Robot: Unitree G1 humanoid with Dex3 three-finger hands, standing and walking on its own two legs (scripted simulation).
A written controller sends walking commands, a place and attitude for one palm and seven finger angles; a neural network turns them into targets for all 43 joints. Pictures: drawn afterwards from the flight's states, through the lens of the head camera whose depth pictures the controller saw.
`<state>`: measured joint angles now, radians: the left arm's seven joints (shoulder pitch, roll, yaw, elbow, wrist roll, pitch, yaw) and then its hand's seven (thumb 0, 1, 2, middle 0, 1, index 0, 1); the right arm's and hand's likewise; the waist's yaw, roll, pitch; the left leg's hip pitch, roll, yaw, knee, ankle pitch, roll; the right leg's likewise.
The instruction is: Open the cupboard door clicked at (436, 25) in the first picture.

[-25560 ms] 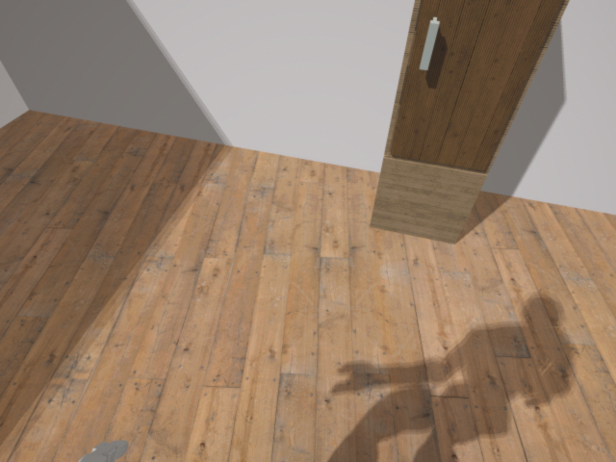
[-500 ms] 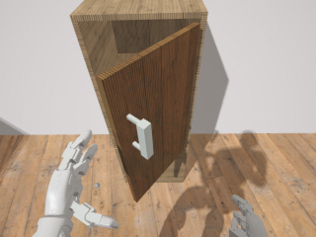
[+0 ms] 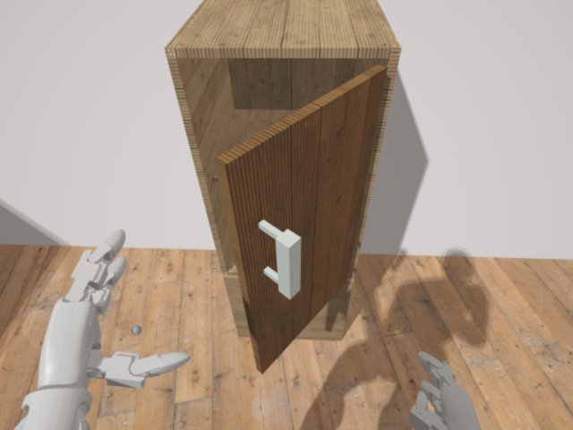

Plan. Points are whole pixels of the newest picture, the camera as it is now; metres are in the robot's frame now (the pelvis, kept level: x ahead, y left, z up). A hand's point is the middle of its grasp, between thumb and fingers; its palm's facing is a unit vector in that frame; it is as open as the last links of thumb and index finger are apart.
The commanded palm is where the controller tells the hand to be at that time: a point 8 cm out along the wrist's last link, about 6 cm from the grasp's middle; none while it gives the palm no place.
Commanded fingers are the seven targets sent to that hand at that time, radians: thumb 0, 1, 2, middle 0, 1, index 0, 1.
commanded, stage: draw the hand back to the body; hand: left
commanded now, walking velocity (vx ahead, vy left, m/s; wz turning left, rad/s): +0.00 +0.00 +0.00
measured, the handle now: (278, 258) +0.34 +0.06 +0.07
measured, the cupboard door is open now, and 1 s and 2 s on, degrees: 51 51 51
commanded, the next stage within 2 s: step back with the hand held close in 0.82 s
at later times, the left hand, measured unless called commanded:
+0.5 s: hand (58, 288) +0.20 +0.27 +0.17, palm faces +0.46 -0.79 -0.39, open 8.4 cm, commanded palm +0.16 +0.30 +0.18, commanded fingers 0.00 0.90 0.90 -0.20 -0.30 -0.20 -0.30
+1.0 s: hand (68, 295) +0.19 +0.25 +0.18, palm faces +0.45 -0.80 -0.40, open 7.4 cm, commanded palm +0.15 +0.29 +0.19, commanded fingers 0.00 0.90 0.90 -0.20 -0.30 -0.20 -0.30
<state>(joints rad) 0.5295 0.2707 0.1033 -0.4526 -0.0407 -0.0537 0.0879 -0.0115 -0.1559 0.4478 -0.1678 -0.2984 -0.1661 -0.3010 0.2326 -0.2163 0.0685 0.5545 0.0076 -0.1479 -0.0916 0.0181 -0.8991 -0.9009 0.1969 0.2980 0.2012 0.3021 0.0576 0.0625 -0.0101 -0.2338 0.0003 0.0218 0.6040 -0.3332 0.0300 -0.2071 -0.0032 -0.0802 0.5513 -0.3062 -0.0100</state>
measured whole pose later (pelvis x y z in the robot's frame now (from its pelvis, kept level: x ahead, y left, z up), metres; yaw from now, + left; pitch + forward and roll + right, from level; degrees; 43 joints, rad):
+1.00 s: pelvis +0.00 -0.01 +0.01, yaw -1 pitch -5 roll -1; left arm 0.45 0.33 0.35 -0.37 -0.05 -0.11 0.10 0.01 0.89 0.90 -0.21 -0.30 -0.21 -0.30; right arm 0.18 -0.22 0.02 0.65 0.00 -0.10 -0.07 0.02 -0.90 -0.90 0.20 0.30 0.20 0.30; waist 0.06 0.07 0.02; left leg -0.09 0.01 0.04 0.41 -0.24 0.02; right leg -0.06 0.02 -0.06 0.34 -0.20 -0.02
